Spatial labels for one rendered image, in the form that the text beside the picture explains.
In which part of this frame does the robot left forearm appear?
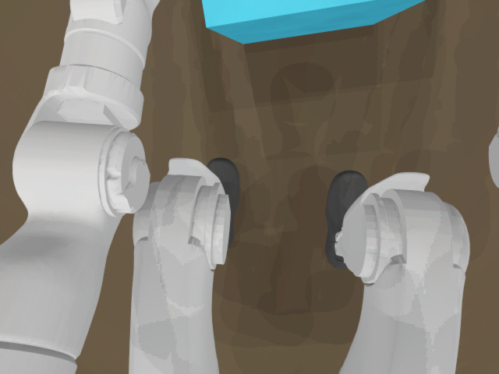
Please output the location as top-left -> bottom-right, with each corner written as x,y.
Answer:
12,0 -> 160,199

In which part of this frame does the robot right thigh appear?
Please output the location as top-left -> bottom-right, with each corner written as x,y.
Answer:
338,189 -> 465,374

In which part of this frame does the robot left upper arm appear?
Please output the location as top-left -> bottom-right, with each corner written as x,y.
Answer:
0,121 -> 150,374

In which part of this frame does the carton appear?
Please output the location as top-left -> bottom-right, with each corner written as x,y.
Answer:
202,0 -> 425,44

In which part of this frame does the right robot foot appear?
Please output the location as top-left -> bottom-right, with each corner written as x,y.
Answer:
325,171 -> 367,270

